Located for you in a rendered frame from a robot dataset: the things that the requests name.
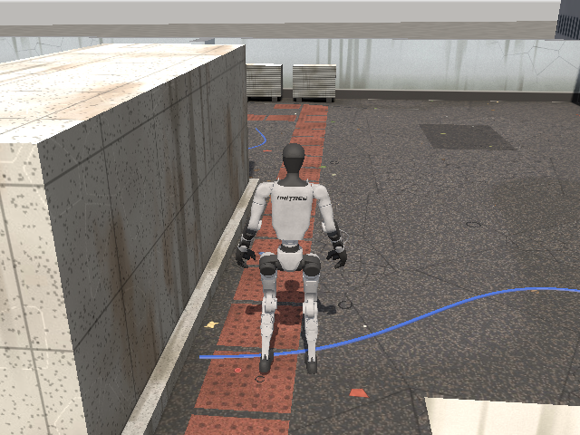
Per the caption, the right robot forearm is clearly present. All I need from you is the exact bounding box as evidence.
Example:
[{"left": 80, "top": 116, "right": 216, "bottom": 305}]
[{"left": 327, "top": 219, "right": 344, "bottom": 253}]

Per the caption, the right robot hand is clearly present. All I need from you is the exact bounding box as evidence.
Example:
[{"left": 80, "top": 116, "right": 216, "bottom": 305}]
[{"left": 326, "top": 248, "right": 347, "bottom": 269}]

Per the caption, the left robot shin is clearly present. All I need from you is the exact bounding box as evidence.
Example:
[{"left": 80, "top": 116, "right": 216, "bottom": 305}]
[{"left": 260, "top": 296, "right": 275, "bottom": 360}]

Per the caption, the robot right upper arm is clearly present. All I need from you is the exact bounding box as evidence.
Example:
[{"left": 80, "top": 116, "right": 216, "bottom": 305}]
[{"left": 311, "top": 183, "right": 336, "bottom": 233}]

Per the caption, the left robot foot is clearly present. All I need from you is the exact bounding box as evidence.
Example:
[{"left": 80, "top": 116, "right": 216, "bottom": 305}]
[{"left": 259, "top": 348, "right": 274, "bottom": 372}]

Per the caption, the left robot forearm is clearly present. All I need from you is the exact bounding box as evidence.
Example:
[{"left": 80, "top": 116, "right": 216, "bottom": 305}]
[{"left": 237, "top": 217, "right": 256, "bottom": 252}]

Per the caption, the left robot hand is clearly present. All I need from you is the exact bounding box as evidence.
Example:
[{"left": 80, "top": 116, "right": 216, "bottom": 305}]
[{"left": 235, "top": 248, "right": 256, "bottom": 268}]

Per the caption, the robot left upper arm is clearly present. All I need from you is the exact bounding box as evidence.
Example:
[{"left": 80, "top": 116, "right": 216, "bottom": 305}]
[{"left": 247, "top": 182, "right": 274, "bottom": 231}]

